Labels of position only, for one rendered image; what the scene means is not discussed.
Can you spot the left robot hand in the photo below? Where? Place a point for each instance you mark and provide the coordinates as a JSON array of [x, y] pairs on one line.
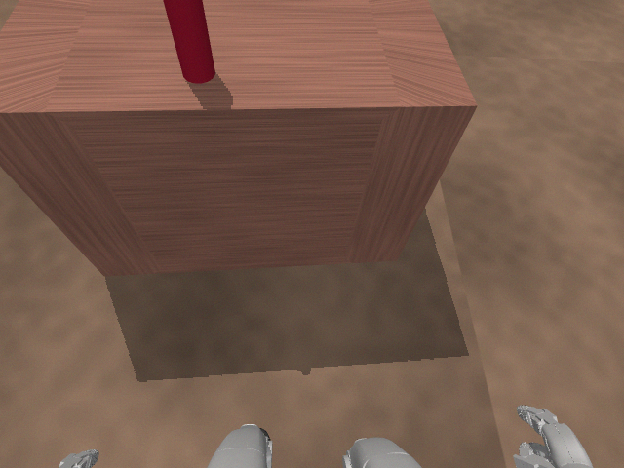
[[84, 459]]

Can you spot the right robot hand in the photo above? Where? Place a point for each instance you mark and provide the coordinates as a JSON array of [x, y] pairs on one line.
[[561, 445]]

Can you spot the bottle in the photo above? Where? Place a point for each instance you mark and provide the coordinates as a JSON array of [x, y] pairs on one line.
[[189, 28]]

